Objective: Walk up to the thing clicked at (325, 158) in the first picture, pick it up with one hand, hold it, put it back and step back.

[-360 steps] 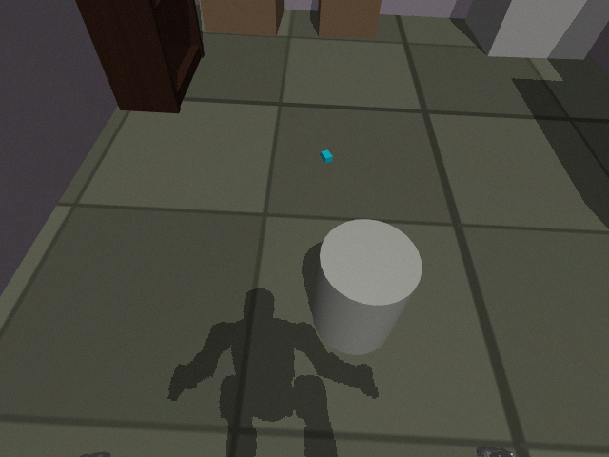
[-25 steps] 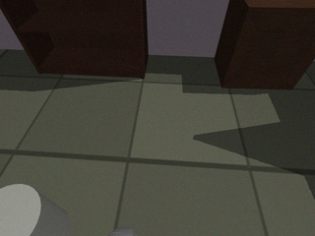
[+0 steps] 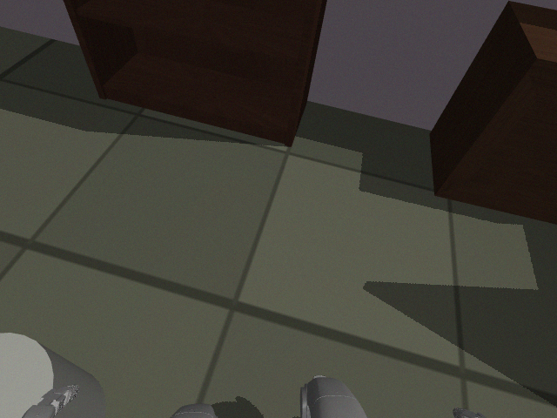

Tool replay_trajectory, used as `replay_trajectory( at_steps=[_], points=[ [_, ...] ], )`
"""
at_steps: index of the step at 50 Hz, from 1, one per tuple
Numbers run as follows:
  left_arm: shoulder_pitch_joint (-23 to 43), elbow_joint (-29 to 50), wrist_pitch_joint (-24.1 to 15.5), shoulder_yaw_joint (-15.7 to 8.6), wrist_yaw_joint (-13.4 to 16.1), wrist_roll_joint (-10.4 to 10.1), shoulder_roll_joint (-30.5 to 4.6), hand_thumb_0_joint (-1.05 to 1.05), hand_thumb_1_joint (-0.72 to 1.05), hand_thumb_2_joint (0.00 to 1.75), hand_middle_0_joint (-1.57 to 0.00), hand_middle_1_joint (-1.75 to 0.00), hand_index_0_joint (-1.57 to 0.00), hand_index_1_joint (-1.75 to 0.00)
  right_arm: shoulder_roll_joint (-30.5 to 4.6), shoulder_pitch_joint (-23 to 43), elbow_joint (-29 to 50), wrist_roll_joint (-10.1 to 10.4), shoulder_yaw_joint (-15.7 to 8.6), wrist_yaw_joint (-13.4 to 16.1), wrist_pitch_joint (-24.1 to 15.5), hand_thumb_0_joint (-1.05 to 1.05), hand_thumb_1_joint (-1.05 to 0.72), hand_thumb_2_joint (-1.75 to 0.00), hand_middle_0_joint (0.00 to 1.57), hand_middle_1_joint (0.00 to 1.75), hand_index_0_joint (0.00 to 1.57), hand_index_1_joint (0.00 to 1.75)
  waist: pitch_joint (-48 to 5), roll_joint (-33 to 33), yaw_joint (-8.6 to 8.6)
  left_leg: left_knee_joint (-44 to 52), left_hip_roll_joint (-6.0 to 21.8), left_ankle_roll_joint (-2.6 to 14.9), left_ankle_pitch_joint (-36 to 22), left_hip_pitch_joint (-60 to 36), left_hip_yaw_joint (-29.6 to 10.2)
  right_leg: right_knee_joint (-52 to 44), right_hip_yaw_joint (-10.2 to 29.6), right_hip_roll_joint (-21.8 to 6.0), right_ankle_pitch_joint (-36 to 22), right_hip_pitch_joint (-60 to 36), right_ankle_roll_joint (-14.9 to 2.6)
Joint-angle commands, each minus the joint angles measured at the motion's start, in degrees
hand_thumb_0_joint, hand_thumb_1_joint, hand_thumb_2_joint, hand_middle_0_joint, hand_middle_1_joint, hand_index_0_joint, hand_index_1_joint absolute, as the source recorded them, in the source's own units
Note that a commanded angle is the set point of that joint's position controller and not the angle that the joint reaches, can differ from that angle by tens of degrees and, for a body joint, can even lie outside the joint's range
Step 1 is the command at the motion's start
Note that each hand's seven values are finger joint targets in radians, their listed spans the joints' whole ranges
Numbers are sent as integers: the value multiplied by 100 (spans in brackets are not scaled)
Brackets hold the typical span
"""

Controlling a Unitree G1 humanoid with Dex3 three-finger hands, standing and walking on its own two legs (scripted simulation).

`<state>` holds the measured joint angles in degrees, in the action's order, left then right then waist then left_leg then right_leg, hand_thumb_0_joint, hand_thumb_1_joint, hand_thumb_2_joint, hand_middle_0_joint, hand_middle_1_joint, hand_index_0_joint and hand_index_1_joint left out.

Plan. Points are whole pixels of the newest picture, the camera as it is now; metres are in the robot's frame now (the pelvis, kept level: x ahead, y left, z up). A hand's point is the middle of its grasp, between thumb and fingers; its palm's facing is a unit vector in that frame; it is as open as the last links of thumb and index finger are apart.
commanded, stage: walk up
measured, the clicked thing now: out of the picture +0.33 +1.42 -0.75
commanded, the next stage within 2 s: stand in 1.04 s
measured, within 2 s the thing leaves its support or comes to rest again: neither
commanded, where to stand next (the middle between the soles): +0.15 -0.03 m, yaw +11 degrees
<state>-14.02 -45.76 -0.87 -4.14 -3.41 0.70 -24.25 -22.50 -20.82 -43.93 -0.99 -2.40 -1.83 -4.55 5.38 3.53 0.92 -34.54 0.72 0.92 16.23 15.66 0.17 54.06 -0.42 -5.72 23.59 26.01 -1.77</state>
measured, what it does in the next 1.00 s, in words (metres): steps on the spot: right foot, then left foot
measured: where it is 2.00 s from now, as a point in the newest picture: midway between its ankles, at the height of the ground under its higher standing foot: outside the picture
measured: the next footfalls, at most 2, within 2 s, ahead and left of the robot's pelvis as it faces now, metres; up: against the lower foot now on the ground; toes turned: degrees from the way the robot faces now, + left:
right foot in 0.12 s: +0.15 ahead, -0.17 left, +0.00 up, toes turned +7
left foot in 0.42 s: +0.13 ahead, +0.09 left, +0.00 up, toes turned +10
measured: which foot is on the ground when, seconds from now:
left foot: down 0.00-0.14, up 0.16-0.40, down 0.42-1.00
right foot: up 0.00-0.10, down 0.12-1.00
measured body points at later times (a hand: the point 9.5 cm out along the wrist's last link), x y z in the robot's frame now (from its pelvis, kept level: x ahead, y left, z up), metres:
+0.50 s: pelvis +0.08 -0.03 -0.02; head +0.11 -0.01 +0.43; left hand +0.10 +0.30 -0.14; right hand +0.22 -0.33 -0.12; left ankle +0.09 +0.08 -0.73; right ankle +0.12 -0.17 -0.72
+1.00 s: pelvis +0.07 -0.04 +0.01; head +0.09 -0.03 +0.46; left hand +0.10 +0.29 -0.12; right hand +0.24 -0.30 -0.12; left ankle +0.09 +0.08 -0.73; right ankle +0.11 -0.18 -0.73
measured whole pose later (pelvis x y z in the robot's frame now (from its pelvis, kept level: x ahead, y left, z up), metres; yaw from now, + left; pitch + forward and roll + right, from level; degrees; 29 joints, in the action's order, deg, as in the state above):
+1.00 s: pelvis +0.07 -0.04 +0.01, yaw +12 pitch -3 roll -1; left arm -5.3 -61.4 -0.9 0.1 -0.6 -0.1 -21.9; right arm -20.1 -5.0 -61.3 -0.2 0.8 -1.7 -0.3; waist 4.2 -0.2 -0.9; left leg -28.4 -1.4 0.8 12.1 13.6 -2.4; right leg 26.8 -4.0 -3.8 14.2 9.8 2.0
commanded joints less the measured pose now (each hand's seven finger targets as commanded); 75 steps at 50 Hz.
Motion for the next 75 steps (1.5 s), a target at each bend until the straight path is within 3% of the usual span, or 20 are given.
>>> replay_trajectory(
  at_steps=[1, 5, 7, 8, 12, 18, 20, 21, 22, 23, 26, 28, 30, 31, 33, 36, 38, 42, 63, 75],
  points=[
    [-505, 184, -104, -347, 74, 34, -874, 0, 90, 90, -20, -30, -20, -30, -1658, 27, 484, -6, -532, 176, -85, 0, -90, -90, 20, 30, 20, 30, -158, -1363, -207, 1169, 1171, 1165, -1006, 938, -1137, -876, -217, 149, -714, -742, 36],
    [-712, 62, -198, -416, 204, 116, -982, 0, 90, 90, -20, -30, -20, -30, -1155, 142, 545, 75, -304, 250, 101, 0, -90, -90, 20, 30, 20, 30, -530, -692, -444, -424, 518, 531, -598, 1519, -631, -2183, -156, 372, -1161, -2078, -164],
    [-441, 319, -281, -469, 260, 141, -1551, 0, 90, 90, -20, -30, -20, -30, -721, -210, 508, 106, -138, 340, 169, 0, -90, -90, 20, 30, 20, 30, -532, 856, -277, -2250, -352, 54, 1755, 1787, -230, -3769, 2860, -1906, -606, -1543, -983],
    [-122, 314, -243, -462, 263, 111, -1756, 0, 90, 90, -20, -30, -20, -30, -1200, -149, 353, 81, -322, 417, 219, 0, -90, -90, 20, 30, 20, 30, -391, 791, -281, -2820, -167, 87, 2005, 1603, -523, -3778, 3144, -2029, -542, -1117, -1446],
    [63, 155, -232, -339, 325, 76, -1434, 0, 90, 90, -20, -30, -20, -30, -1237, -219, -81, 122, -337, 341, 217, 0, -90, -90, 20, 30, 20, 30, -461, 927, -144, -2360, 96, 75, 1473, 1472, -315, -2993, 1275, -1195, -1914, -1351, -1069],
    [184, 128, -160, -246, 362, -9, -1446, 0, 90, 90, -20, -30, -20, -30, -1039, 90, -223, 89, -319, 229, 270, 0, -90, -90, 20, 30, 20, 30, -873, 783, -121, -646, -140, 95, 526, 372, 230, -2104, 638, -1193, -3420, -1239, -1006],
    [356, 133, -83, -142, 360, -76, -1258, 0, 90, 90, -20, -30, -20, -30, -1182, 3, -350, 26, -388, 248, 235, 0, -90, -90, 20, 30, 20, 30, -914, 346, 41, 194, -172, 235, -282, -308, 71, -1600, 418, -1033, -2635, -712, -660],
    [281, 134, -58, -72, 362, -89, -1066, 0, 90, 90, -20, -30, -20, -30, -1430, 67, -305, -21, -457, 267, 201, 0, -90, -90, 20, 30, 20, 30, -986, -326, 19, 565, 451, 459, -717, -586, -877, -1024, 141, -766, -1938, -288, -357],
    [296, 129, 1, -9, 374, -173, -840, 0, 90, 90, -20, -30, -20, -30, -1889, 512, -144, -28, -532, 258, 191, 0, -90, -90, 20, 30, 20, 30, -794, -1359, -132, 971, 1453, 1035, -941, -267, -2553, -427, -289, 212, -358, 165, 31],
    [424, -39, 55, -115, 441, -124, -1077, 0, 90, 90, -20, -30, -20, -30, -1971, 609, -178, 36, -538, 258, 200, 0, -90, -90, 20, 30, 20, 30, -636, -1451, 6, 1099, 1917, 1645, -1197, 166, -2974, 91, -22, 228, 1160, -117, 38],
    [175, -256, 29, -72, 447, -177, -917, 0, 90, 90, -20, -30, -20, -30, -1484, 995, -217, 43, -323, 333, 190, 0, -90, -90, 20, 30, 20, 30, -645, -1169, -239, 454, 1396, 1294, -2945, -169, -1837, -160, 156, 94, 835, -144, -7],
    [-7, -466, -51, -51, 440, -143, -873, 0, 90, 90, -20, -30, -20, -30, -1431, 1254, -287, 104, -281, 316, 210, 0, -90, -90, 20, 30, 20, 30, -853, -1350, -340, 116, 1079, 974, -3232, -59, -1278, -1342, -105, 206, 40, -858, -11],
    [-2, -614, -131, -67, 450, -57, -982, 0, 90, 90, -20, -30, -20, -30, -1251, 1278, -328, 153, -210, 282, 285, 0, -90, -90, 20, 30, 20, 30, -960, -1001, -325, -169, 766, 550, -2444, 208, -1038, -2197, 99, 119, -1648, -1645, -92],
    [86, -602, -185, -84, 474, 6, -1220, 0, 90, 90, -20, -30, -20, -30, -1072, 1199, -353, 204, -139, 267, 302, 0, -90, -90, 20, 30, 20, 30, -985, -545, -285, -437, 551, 307, -1983, 466, -918, -2463, 823, -390, -2202, -1839, -277],
    [716, -524, -175, -87, 439, -11, -1511, 0, 90, 90, -20, -30, -20, -30, -1118, 1084, -577, 152, -194, 271, 363, 0, -90, -90, 20, 30, 20, 30, -763, -83, 9, -504, 76, 122, -468, -44, -476, -2620, 1350, -1075, -1826, -957, -815],
    [906, -651, -127, 68, 414, -34, -1158, 0, 90, 90, -20, -30, -20, -30, -1257, 1407, -752, 133, -210, 202, 303, 0, -90, -90, 20, 30, 20, 30, -632, -257, -57, 359, 447, 363, -939, -304, -1039, -2438, 398, -300, -1241, -756, -185],
    [777, -830, -133, 102, 402, -34, -1035, 0, 90, 90, -20, -30, -20, -30, -1243, 1587, -822, 139, -144, 169, 266, 0, -90, -90, 20, 30, 20, 30, -766, -256, -179, 633, 683, 479, -1025, -102, -1283, -2440, 173, -75, -1005, -1303, -44],
    [962, -1010, -163, 128, 377, -69, -1048, 0, 90, 90, -20, -30, -20, -30, -1154, 1767, -1082, 124, -57, 143, 285, 0, -90, -90, 20, 30, 20, 30, -650, -398, -153, 924, 436, 224, -862, -141, -1006, -2963, 322, -259, -1056, -1509, -80],
    [1028, -1727, -168, 221, 366, -8, -911, 0, 90, 90, -20, -30, -20, -30, -973, 1941, -1757, 71, -60, 143, 295, 0, -90, -90, 20, 30, 20, 30, -568, -381, -84, 1905, 547, 32, -480, -496, -813, -3918, 353, -268, -958, -1919, 96],
    [988, -1711, -168, 200, 395, -38, -819, 0, 90, 90, -20, -30, -20, -30, -995, 1879, -1851, 99, -11, 195, 262, 0, -90, -90, 20, 30, 20, 30, -844, -370, -100, 1725, 665, -1, -1945, -898, -674, -3798, 272, -282, -2262, -2271, 112]
  ],
)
